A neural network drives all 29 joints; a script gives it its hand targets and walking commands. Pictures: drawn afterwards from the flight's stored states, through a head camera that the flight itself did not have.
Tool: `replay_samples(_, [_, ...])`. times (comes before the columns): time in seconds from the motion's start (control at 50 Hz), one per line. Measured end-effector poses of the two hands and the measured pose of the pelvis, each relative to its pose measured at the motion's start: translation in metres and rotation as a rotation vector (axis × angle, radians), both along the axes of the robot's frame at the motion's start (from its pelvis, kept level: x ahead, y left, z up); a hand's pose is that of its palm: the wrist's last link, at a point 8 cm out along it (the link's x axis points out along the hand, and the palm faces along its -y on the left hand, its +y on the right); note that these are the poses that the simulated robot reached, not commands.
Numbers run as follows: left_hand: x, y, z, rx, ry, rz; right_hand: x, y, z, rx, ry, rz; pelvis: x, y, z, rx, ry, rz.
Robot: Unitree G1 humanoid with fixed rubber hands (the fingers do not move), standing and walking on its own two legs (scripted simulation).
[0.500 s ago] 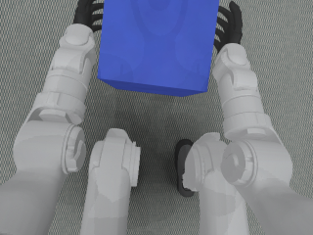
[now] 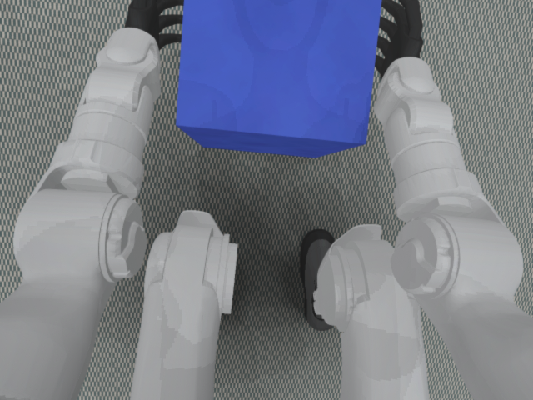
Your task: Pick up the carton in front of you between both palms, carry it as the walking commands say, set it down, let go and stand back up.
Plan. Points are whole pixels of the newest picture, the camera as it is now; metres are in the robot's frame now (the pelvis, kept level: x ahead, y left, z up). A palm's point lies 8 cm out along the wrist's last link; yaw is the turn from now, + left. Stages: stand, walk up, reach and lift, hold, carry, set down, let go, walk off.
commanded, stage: set down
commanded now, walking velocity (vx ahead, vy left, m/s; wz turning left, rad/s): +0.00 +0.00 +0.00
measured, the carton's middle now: (270, 77) +0.51 +0.04 -0.23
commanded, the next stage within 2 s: let go in 1.70 s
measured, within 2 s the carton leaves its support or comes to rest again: rests again in 0.38 s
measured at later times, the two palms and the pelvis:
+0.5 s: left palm (133, 55) +0.50 +0.22 -0.19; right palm (402, 78) +0.52 -0.13 -0.17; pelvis -0.01 +0.00 +0.00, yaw +0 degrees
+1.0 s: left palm out of the picture +0.52 +0.25 -0.07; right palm (457, 53) +0.52 -0.13 -0.07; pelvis +0.01 +0.00 +0.06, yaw +1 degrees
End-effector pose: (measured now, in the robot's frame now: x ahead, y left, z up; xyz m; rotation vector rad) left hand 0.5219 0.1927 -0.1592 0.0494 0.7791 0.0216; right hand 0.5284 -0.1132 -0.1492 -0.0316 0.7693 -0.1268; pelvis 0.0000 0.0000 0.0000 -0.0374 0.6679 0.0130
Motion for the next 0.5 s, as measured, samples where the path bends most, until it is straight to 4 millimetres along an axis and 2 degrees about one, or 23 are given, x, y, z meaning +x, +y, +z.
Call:
replay_samples(0.38, [-0.001, 0.001, -0.005, -0.028, -0.028, -0.022, 0.000, -0.005, -0.004, 0.012, -0.005, 0.028, -0.003, -0.002, -0.002, -0.002, -0.039, -0.002])
replay_samples(0.44, [-0.007, 0.005, -0.016, -0.009, -0.017, -0.001, -0.005, -0.008, -0.010, -0.009, 0.003, 0.041, -0.005, -0.001, -0.002, -0.006, -0.055, 0.001])
replay_samples(0.5, [-0.017, 0.022, -0.029, 0.031, 0.002, 0.055, -0.013, -0.018, -0.020, -0.034, 0.028, 0.023, -0.005, 0.000, -0.002, -0.011, -0.067, 0.003])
